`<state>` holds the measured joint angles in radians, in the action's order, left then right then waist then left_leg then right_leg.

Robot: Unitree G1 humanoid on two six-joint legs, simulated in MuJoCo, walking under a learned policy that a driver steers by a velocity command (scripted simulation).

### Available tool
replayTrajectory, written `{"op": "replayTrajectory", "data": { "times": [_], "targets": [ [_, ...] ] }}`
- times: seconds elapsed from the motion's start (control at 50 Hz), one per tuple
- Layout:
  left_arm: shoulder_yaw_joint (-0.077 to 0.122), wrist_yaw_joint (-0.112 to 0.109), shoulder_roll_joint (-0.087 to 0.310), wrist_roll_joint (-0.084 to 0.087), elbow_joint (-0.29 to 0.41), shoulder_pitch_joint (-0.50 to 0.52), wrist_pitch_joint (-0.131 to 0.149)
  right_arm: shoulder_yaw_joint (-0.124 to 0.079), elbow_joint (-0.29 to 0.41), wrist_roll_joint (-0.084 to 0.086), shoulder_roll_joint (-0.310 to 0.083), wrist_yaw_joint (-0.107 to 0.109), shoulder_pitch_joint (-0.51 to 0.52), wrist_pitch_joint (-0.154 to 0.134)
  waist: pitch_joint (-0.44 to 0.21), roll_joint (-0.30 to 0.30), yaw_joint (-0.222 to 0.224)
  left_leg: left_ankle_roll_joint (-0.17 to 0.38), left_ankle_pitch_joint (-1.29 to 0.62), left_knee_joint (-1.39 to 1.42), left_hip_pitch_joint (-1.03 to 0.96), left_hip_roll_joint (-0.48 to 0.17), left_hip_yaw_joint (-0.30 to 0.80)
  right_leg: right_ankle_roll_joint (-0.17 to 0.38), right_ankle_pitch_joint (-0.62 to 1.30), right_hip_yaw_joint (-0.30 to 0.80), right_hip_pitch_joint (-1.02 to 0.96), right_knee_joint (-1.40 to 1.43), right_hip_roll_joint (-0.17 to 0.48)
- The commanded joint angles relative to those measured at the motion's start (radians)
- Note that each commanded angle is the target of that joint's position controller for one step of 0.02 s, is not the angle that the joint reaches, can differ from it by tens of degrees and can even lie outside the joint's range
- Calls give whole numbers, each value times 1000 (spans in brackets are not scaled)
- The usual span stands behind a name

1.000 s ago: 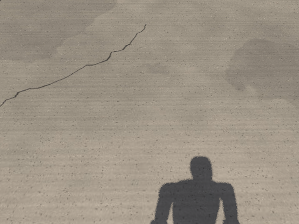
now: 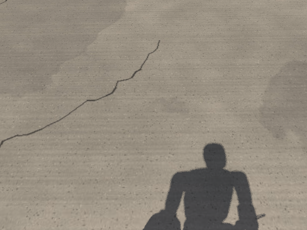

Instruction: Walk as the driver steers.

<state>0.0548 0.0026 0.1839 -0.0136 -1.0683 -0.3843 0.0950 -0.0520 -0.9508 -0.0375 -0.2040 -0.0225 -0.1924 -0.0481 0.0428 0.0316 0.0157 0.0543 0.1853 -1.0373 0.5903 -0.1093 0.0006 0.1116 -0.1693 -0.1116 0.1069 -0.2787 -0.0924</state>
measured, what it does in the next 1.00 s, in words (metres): walks ahead: left foot, then right foot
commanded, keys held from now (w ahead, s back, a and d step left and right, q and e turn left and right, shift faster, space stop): w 1.00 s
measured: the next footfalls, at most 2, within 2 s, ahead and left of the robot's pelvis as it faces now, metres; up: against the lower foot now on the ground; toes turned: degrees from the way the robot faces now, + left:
left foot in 0.30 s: +0.35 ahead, +0.12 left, +0.00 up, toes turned +4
right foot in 0.86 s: +0.65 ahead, -0.05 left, +0.00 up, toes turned -5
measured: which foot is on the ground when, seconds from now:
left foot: up 0.00-0.28, down 0.30-0.88, up 0.90-1.00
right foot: down 0.00-0.32, up 0.34-0.84, down 0.86-1.00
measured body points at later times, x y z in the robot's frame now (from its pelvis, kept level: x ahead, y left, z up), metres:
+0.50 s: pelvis +0.29 +0.06 +0.00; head +0.31 +0.08 +0.45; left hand +0.34 +0.31 -0.15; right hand +0.31 -0.19 -0.14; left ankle +0.31 +0.12 -0.75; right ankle +0.27 -0.08 -0.66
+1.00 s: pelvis +0.56 +0.01 -0.01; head +0.59 +0.00 +0.44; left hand +0.65 +0.26 -0.14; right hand +0.57 -0.24 -0.16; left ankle +0.47 +0.14 -0.65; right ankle +0.61 -0.05 -0.75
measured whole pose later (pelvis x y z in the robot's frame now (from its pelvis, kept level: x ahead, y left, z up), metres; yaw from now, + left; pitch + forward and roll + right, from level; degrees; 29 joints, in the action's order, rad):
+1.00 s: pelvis +0.56 +0.01 -0.01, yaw +0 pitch +0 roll +0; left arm 0.06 0.01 0.21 -0.02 -0.97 -0.20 0.08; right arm -0.05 -1.01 -0.02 -0.21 -0.01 -0.33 -0.07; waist 0.05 0.03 -0.01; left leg 0.08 0.32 -1.15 0.37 -0.03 -0.01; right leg 0.10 -0.17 -0.12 0.28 -0.44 -0.05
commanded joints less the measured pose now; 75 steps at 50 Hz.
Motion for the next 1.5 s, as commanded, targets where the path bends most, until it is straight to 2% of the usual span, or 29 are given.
{"op": "replayTrajectory", "data": {
  "times": [0.02,0.2,0.24,0.28,0.3,0.32,0.34,0.38,0.42,0.48,0.54,0.74,0.8,0.84,0.86,0.88,0.9,0.94,0.98,1.04,1.1,1.3,1.36,1.4,1.42,1.44,1.46,1.48,1.5],
  "targets": [
    [7,-1,97,3,41,-36,16,-3,55,4,-37,-7,33,8,62,-68,-16,-28,-111,121,74,-21,-24,103,171,200,30,193,269],
    [3,-17,115,-10,2,-160,12,6,143,16,-40,-8,259,-10,76,-99,43,14,-134,449,54,51,-82,88,460,143,-222,100,310],
    [8,-23,131,-14,3,-127,9,-2,135,15,-54,-2,205,-20,50,-109,4,48,-55,494,-52,90,-98,70,668,122,-243,10,318],
    [12,-23,146,-11,7,-92,2,-24,53,8,-87,13,-44,-33,-78,-91,-105,91,-61,580,-351,153,-125,38,821,80,-203,-270,280],
    [4,-20,126,-1,26,-83,2,-44,5,-14,-142,24,-222,-43,-187,-52,-168,132,-42,580,-621,38,-5,20,589,58,-20,-513,242],
    [-17,-6,27,45,56,-182,2,-74,-5,-35,-256,27,-334,-43,-340,172,-145,264,63,642,-931,-281,477,-33,8,-4,343,-926,76],
    [6,-7,100,23,46,-160,1,-70,-4,1,-233,16,-275,-27,-347,106,-124,281,55,757,-898,-308,677,-18,-328,141,464,-1058,33],
    [10,-2,98,7,88,-8,4,-37,20,20,-118,8,-90,-32,-85,-2,-57,211,27,809,-611,-224,386,-11,-167,163,510,-1005,136],
    [9,6,66,-17,83,-9,-16,-16,0,24,-52,13,-63,-44,-19,18,2,143,-78,859,-456,-131,223,-24,-112,153,426,-897,182],
    [9,22,44,-26,88,-3,-46,-14,-34,27,-71,20,-139,-63,-15,27,24,143,-210,885,-428,-97,138,-50,-72,123,415,-843,189],
    [9,27,59,-24,135,129,-58,-15,-48,28,-92,21,-193,-65,26,24,7,146,-221,924,-451,-83,99,-76,29,99,523,-748,213],
    [-10,28,59,-8,249,438,-43,-5,-96,17,-96,34,-348,-58,73,38,-69,142,-439,885,-675,-103,31,-56,143,33,549,-337,159],
    [-1,22,76,-8,249,394,-29,-11,-99,10,-116,43,-316,-54,52,44,-28,125,-675,781,-726,-123,10,-9,36,17,442,-274,117],
    [19,7,104,-12,176,169,-16,-16,-97,12,-132,43,-282,-47,-64,30,70,95,-850,519,-698,-87,-28,32,32,-14,169,-191,50],
    [38,-3,152,-32,123,-8,-6,-9,-82,20,-115,40,-275,-46,-169,-4,131,77,-662,291,-536,-47,-52,69,36,74,-94,-184,131],
    [68,-10,270,-57,112,-138,-4,11,-48,62,-22,27,-364,-46,-330,-206,119,27,-146,-112,-186,95,-112,191,-63,521,-424,-144,446],
    [68,2,259,-23,112,-90,-22,-7,-57,48,-75,25,-358,-46,-358,-199,96,34,329,-288,-29,183,7,234,-86,803,-420,4,516],
    [36,9,146,1,143,113,-20,-14,-15,27,-89,20,-197,-47,-82,-63,29,45,161,-253,35,68,50,164,-120,517,-122,60,430],
    [14,5,77,3,122,140,-7,-12,-19,6,-55,13,-196,-29,-4,-80,-33,32,96,-134,-57,17,42,91,-4,347,48,116,335],
    [12,-1,94,4,86,64,14,-11,-20,-3,-32,-3,-197,0,-6,-84,-55,5,52,-80,-75,9,12,90,140,255,75,141,299],
    [14,-2,118,5,72,9,17,-12,26,-1,-47,-7,-66,12,31,-80,-37,-23,-45,18,37,-16,-11,94,174,214,39,175,285],
    [2,-14,119,-6,22,-151,10,8,134,15,-43,-7,242,-2,69,-98,43,-5,-162,420,68,43,-81,84,432,141,-194,124,298],
    [7,-23,138,-13,17,-122,6,1,137,15,-61,-2,207,-15,53,-106,4,41,-58,484,-27,82,-93,70,652,123,-248,28,322],
    [12,-23,155,-13,19,-88,0,-18,73,11,-90,13,3,-27,-52,-101,-86,83,-32,555,-277,148,-121,43,852,91,-231,-209,296],
    [7,-21,144,-5,29,-75,-1,-35,17,-5,-127,23,-173,-38,-151,-70,-153,116,-70,579,-529,101,-69,24,712,64,-96,-422,257],
    [-12,-11,75,29,68,-117,0,-62,-3,-30,-230,32,-320,-42,-291,90,-166,202,36,610,-828,-174,292,-17,282,5,208,-777,151],
    [1,-6,85,34,62,-171,0,-71,-6,-4,-254,19,-297,-26,-364,199,-124,292,23,750,-912,-321,681,-26,-348,84,426,-1035,3],
    [14,-9,131,12,76,-84,-6,-61,14,22,-214,14,-175,-19,-220,63,-82,260,86,763,-786,-275,553,-11,-275,168,506,-1076,83],
    [10,-3,115,5,96,-10,-1,-41,27,26,-143,11,-96,-24,-101,8,-66,234,68,799,-637,-238,424,-11,-198,165,516,-1033,120]
  ]
}}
